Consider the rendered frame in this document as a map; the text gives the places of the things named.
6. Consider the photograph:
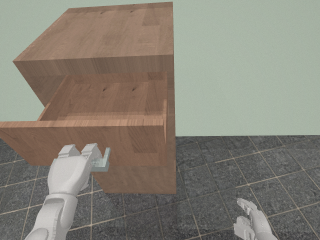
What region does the drawer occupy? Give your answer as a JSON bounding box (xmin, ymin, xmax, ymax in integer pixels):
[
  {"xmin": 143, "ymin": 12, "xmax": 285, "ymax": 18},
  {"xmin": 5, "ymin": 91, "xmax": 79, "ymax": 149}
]
[{"xmin": 0, "ymin": 71, "xmax": 168, "ymax": 166}]

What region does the robot right hand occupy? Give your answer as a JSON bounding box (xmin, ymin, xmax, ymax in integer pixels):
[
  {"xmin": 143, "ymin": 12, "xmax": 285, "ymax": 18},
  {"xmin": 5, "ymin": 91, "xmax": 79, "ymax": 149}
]
[{"xmin": 233, "ymin": 198, "xmax": 272, "ymax": 240}]

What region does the left robot forearm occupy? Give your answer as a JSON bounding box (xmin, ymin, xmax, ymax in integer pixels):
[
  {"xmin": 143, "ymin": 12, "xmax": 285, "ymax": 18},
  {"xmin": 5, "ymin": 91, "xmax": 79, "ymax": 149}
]
[{"xmin": 24, "ymin": 192, "xmax": 78, "ymax": 240}]

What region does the handle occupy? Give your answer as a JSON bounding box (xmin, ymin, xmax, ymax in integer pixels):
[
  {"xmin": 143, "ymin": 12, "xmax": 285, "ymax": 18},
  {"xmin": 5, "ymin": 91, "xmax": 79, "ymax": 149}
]
[{"xmin": 50, "ymin": 147, "xmax": 111, "ymax": 172}]

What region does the robot left hand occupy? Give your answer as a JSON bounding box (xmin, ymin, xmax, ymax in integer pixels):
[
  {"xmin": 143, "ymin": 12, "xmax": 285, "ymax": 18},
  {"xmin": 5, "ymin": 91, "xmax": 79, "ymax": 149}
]
[{"xmin": 47, "ymin": 143, "xmax": 103, "ymax": 197}]

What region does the cabinet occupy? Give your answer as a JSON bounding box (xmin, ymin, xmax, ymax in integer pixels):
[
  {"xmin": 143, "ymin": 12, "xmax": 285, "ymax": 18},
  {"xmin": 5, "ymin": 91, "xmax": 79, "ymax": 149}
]
[{"xmin": 12, "ymin": 1, "xmax": 177, "ymax": 194}]

